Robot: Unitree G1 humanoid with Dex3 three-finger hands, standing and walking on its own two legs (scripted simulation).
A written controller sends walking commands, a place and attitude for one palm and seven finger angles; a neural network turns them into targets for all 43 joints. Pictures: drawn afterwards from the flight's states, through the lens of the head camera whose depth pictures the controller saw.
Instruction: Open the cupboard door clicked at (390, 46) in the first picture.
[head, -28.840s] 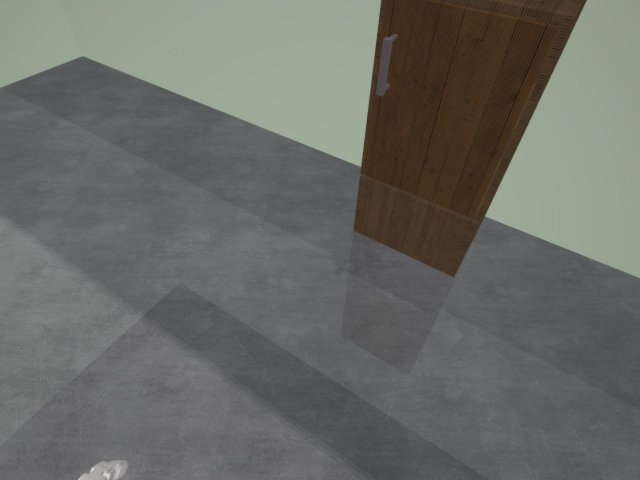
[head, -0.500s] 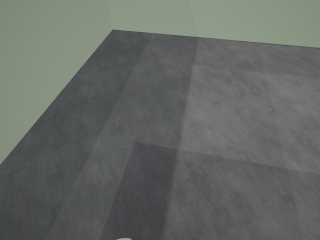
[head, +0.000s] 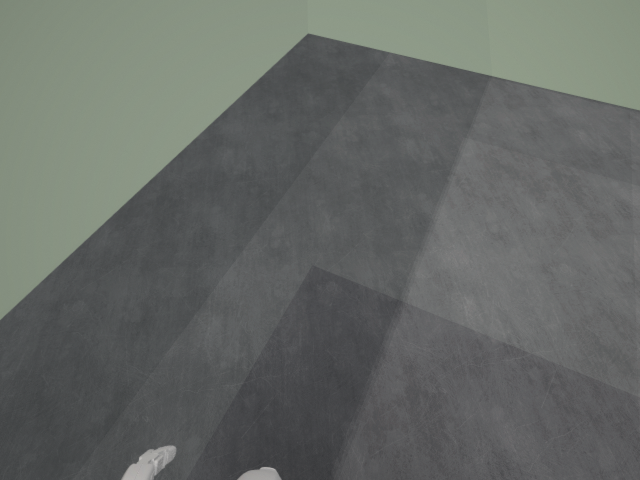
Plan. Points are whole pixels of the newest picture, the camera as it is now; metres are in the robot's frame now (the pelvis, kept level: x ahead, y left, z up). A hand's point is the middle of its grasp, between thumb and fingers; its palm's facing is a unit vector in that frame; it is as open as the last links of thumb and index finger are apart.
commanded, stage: turn to face it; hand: left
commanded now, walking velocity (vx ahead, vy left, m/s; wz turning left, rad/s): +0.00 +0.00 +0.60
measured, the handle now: out of the picture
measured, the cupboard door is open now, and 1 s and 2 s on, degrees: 44 44 44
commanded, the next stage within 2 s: none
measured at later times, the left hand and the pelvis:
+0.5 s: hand out of the picture +0.07 +0.20 -0.16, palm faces +0.33 -0.91 -0.27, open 7.4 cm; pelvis +0.06 -0.04 +0.00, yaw +19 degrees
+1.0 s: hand out of the picture +0.00 +0.14 -0.17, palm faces +0.62 -0.75 -0.23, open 7.4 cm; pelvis +0.08 -0.06 +0.00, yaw +38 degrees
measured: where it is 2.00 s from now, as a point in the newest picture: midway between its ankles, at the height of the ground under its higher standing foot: outside the picture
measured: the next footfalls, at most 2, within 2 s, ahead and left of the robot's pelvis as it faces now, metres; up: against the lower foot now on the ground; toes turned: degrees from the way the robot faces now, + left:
right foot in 0.02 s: +0.06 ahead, -0.15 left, +0.00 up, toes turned -2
left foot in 0.30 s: +0.07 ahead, +0.11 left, +0.00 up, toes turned +18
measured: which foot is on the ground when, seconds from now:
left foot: down 0.00-0.02, up 0.04-0.28, down 0.30-0.58, up 0.60-0.88, down 0.90-1.00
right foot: up 0.00-0.00, down 0.02-0.30, up 0.32-0.56, down 0.58-0.88, up 0.90-1.00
